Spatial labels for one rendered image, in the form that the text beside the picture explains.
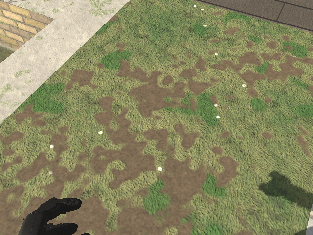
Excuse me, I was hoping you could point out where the robot left hand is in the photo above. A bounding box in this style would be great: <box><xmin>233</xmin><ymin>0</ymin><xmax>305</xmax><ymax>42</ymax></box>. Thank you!
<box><xmin>18</xmin><ymin>197</ymin><xmax>90</xmax><ymax>235</ymax></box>

